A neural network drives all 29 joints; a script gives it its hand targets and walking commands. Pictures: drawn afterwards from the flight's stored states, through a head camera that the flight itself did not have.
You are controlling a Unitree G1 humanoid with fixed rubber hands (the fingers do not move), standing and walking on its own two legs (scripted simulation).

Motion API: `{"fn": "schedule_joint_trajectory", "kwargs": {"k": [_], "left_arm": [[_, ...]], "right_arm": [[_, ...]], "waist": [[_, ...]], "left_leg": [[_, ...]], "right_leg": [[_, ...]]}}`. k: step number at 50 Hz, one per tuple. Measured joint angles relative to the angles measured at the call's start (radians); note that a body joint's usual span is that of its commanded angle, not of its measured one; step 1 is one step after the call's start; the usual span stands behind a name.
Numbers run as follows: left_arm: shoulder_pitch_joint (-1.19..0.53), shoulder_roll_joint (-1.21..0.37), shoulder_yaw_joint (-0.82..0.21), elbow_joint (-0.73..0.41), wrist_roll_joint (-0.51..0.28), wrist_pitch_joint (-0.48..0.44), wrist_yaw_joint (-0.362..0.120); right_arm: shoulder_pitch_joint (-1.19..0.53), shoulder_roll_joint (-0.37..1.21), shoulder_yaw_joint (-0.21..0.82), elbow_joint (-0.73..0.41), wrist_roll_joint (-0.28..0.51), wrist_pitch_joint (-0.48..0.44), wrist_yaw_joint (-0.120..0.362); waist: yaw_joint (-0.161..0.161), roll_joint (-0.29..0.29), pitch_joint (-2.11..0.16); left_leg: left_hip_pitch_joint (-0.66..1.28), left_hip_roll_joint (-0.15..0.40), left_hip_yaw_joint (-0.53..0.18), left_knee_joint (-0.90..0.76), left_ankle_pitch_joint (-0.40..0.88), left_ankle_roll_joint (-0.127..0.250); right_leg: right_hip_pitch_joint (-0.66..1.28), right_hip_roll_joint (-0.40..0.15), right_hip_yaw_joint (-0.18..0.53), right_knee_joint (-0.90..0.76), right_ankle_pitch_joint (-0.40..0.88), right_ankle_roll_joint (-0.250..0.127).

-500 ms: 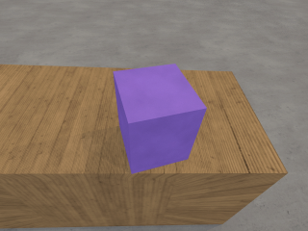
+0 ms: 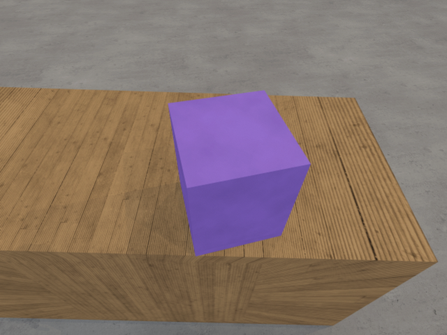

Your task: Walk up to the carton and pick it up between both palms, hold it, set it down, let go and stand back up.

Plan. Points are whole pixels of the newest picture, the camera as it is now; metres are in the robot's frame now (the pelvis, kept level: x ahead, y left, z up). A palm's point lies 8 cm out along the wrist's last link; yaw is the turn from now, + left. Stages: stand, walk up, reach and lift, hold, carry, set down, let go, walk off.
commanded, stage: walk up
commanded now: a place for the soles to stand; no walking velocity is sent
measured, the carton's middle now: (229, 175) +0.43 -0.01 +0.02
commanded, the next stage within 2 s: reach and lift in 1.00 s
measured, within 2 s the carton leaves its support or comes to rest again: neither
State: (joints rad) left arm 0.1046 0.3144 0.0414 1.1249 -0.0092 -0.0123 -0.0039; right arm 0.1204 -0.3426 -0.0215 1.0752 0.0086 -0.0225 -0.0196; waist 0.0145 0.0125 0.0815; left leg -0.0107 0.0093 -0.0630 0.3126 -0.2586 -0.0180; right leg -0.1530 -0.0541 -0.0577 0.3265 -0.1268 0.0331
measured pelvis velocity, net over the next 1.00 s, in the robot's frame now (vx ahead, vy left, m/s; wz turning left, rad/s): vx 0.01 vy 0.01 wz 0.04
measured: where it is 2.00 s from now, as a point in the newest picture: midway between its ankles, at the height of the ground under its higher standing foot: outside the picture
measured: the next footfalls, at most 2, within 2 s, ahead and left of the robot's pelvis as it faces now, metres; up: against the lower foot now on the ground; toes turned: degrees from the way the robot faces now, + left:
none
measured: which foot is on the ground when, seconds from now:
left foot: down 0.00-1.00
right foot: down 0.00-1.00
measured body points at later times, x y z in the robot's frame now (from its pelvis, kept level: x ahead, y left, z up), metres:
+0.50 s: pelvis +0.00 +0.00 +0.00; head +0.01 +0.01 +0.45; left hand +0.07 +0.30 -0.14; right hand +0.06 -0.29 -0.13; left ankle -0.05 +0.13 -0.75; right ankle +0.03 -0.14 -0.75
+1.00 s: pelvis +0.01 +0.01 +0.00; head +0.02 +0.01 +0.45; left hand +0.07 +0.31 -0.14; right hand +0.09 -0.29 -0.13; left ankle -0.05 +0.13 -0.75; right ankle +0.03 -0.14 -0.75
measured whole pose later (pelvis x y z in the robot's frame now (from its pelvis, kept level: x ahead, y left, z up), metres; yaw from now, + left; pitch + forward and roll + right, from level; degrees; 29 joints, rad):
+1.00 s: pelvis +0.01 +0.01 +0.00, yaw +2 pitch -3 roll +0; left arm 0.14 0.32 0.04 1.06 0.00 0.00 0.01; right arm 0.18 -0.33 -0.04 1.03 0.00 -0.01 -0.02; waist 0.01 0.00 0.08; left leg 0.00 -0.01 -0.09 0.35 -0.29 -0.01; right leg -0.13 -0.09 -0.09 0.38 -0.18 0.05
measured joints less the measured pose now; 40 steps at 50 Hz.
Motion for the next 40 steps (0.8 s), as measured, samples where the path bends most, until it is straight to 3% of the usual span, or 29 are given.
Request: {"fn": "schedule_joint_trajectory", "kwargs": {"k": [17, 40], "left_arm": [[-0.009, 0.007, 0.007, -0.011, 0.01, 0.006, 0.002], [0.042, 0.008, 0.002, -0.056, 0.011, 0.006, 0.011]], "right_arm": [[0.052, 0.017, -0.007, 0.007, -0.009, -0.003, 0.0], [0.068, 0.011, -0.022, -0.038, -0.011, 0.007, 0.002]], "waist": [[-0.014, -0.019, -0.01], [-0.008, -0.007, -0.001]], "left_leg": [[0.001, -0.006, 0.0, 0.004, 0.002, 0.005], [0.007, -0.014, -0.019, 0.035, -0.031, 0.01]], "right_leg": [[0.006, -0.009, -0.005, -0.001, 0.003, 0.005], [0.017, -0.025, -0.027, 0.044, -0.048, 0.014]]}}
